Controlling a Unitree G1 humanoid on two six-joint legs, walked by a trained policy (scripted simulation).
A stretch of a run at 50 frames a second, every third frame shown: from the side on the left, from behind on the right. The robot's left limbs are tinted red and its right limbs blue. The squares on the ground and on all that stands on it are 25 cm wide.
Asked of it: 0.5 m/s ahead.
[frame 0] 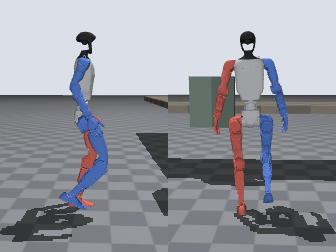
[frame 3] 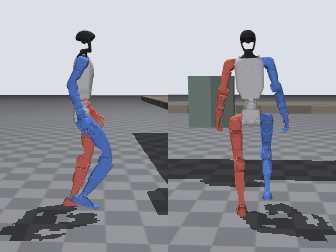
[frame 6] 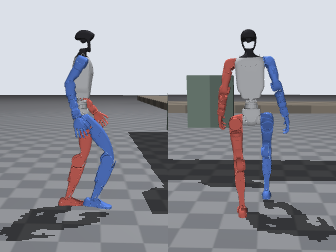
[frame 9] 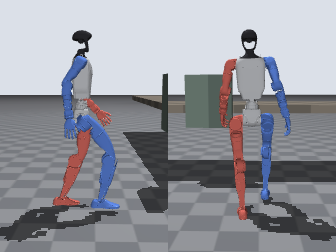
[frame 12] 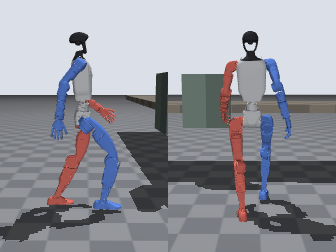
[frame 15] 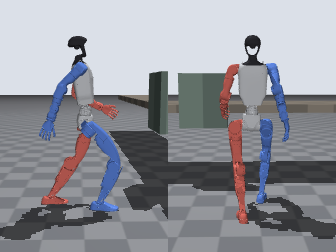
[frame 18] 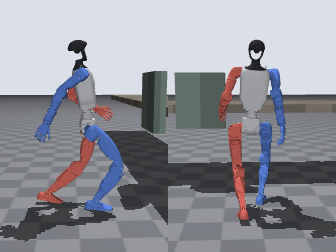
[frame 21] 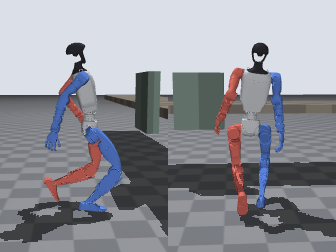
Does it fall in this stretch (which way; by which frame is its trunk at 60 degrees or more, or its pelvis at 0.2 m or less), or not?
no
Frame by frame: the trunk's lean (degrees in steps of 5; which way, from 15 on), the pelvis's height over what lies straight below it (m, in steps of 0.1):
0: 5, 0.8
3: 5, 0.8
6: 5, 0.8
9: 0, 0.8
12: 5, 0.7
15: 10, 0.7
18: 10, 0.7
21: 15 backward and to its right, 0.7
